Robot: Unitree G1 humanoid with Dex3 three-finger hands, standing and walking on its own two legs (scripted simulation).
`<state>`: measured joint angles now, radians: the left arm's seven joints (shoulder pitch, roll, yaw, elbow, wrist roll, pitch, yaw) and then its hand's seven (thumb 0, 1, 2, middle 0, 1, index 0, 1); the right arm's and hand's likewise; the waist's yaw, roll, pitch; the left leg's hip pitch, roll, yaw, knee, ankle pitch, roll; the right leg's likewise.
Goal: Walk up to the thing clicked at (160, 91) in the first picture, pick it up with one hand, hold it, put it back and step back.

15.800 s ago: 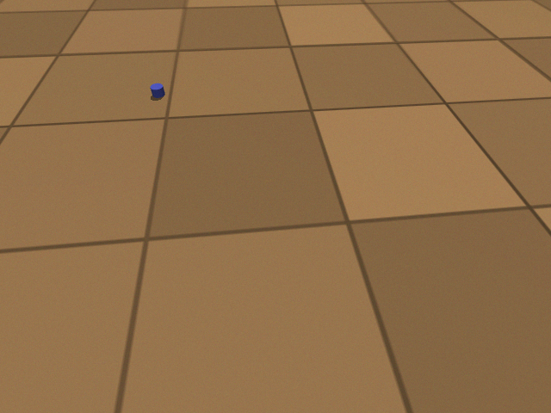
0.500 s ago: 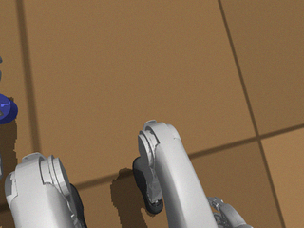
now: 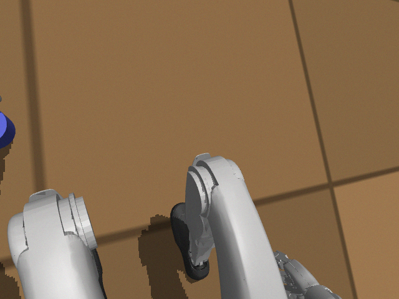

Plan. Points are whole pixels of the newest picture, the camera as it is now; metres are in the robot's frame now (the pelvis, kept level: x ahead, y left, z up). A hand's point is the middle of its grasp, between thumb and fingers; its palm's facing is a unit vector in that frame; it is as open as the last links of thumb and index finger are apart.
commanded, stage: rest palm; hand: left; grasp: from above
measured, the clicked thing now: out of the picture +0.47 +0.30 -0.28
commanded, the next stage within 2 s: close in 1.18 s
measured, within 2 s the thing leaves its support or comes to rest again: neither
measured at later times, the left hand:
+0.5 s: hand out of the picture +0.45 +0.31 -0.24, palm faces -0.50 -0.15 -0.85, open 14.4 cm
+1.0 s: hand out of the picture +0.45 +0.29 -0.25, palm faces -0.39 -0.10 -0.91, open 14.5 cm
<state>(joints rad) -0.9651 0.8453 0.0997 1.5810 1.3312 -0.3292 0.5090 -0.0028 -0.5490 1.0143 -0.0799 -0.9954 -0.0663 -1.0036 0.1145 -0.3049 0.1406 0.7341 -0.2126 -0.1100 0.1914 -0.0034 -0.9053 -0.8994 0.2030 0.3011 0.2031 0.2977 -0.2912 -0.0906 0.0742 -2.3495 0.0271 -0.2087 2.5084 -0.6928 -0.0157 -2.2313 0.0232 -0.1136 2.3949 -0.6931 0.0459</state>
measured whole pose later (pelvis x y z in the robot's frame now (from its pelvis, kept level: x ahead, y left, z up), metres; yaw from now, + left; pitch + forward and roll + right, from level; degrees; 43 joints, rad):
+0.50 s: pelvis +0.00 +0.00 -0.01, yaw -2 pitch +29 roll -11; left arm -1.01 0.95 0.19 1.70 1.23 -0.19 0.52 0.00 -0.56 1.01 -0.08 -0.98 -0.05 -1.00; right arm 0.13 -0.31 0.22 0.73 -0.25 -0.18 0.26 0.00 -0.91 -0.90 0.20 0.30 0.20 0.30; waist -0.35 -0.08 0.16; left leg -2.36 0.04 -0.23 2.55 -0.72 -0.02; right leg -2.26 0.04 -0.13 2.42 -0.69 0.06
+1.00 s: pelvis +0.00 +0.01 -0.01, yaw -4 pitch +27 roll -14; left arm -1.03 0.91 0.12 1.77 1.31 -0.17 0.73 0.00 -0.58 1.05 -0.09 -0.95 -0.04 -0.99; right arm 0.05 -0.34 0.23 0.72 -0.28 -0.26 0.29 0.00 -0.91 -0.90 0.20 0.30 0.20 0.30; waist -0.36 -0.13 0.14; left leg -2.36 0.05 -0.25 2.56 -0.70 0.01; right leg -2.23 0.06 -0.14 2.39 -0.67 0.07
